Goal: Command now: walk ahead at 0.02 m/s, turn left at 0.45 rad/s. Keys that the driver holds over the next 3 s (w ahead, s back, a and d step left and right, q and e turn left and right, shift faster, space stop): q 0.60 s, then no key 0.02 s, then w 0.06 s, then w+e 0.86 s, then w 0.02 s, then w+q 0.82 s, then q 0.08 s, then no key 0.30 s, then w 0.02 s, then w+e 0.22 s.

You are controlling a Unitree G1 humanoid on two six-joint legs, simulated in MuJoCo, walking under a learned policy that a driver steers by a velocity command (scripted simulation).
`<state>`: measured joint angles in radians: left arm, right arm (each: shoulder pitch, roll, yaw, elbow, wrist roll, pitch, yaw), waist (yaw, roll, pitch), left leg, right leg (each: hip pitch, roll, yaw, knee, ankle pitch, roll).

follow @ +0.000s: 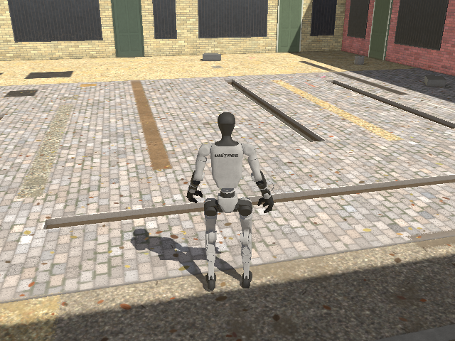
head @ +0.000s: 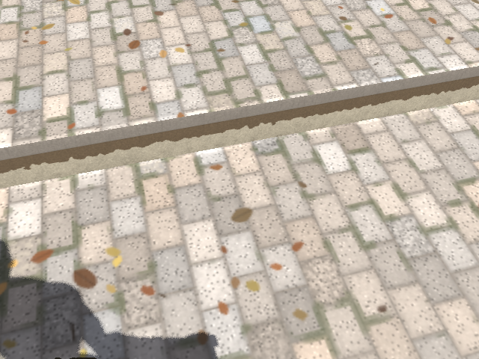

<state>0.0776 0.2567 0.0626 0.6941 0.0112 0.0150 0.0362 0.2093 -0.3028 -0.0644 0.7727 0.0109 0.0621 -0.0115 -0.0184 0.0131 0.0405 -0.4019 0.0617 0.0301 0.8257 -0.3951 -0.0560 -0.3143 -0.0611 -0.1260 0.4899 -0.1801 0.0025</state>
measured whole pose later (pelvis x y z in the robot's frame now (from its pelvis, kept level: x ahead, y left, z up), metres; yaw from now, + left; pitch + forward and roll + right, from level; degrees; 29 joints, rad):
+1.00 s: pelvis +0.05 +0.05 +0.01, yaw +20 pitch +2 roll +0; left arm 0.33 0.29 0.06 0.81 -0.04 -0.03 0.00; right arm 0.24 -0.25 -0.05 0.67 0.00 -0.07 -0.01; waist 0.02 -0.03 -0.01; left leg -0.20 -0.01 0.02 0.45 -0.28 0.02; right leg -0.36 0.00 0.08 0.85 -0.45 -0.02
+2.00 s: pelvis +0.60 +0.12 -0.01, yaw +6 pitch +2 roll +0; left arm 0.32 0.30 0.03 0.80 0.00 -0.06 0.00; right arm 0.15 -0.29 -0.04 0.63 0.02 -0.08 0.04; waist 0.03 0.00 0.04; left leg -0.47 -0.07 0.02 0.59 -0.16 0.09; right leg -0.22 0.05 0.04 1.10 -0.45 -0.03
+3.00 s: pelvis +0.99 +0.17 +0.01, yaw +24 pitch +0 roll +1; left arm 0.19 0.30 0.03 0.89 -0.02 -0.02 -0.01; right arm 0.20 -0.24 -0.04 0.63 -0.01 -0.01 -0.02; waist 0.01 -0.02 0.00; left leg -0.22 0.02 0.04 0.45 -0.23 0.00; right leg -0.37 -0.02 -0.02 0.85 -0.49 -0.04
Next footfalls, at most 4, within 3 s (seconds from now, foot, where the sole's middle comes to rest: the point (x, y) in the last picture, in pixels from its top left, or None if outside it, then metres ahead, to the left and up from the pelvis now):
0.04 left None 0.04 0.12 -0.77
0.56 right None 0.10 -0.09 -0.77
0.92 left None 0.03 0.16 -0.77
1.38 right None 0.41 0.00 -0.77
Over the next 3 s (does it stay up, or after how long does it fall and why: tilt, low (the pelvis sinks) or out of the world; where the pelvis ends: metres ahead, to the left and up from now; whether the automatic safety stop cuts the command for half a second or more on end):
stays up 0.99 0.17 0.01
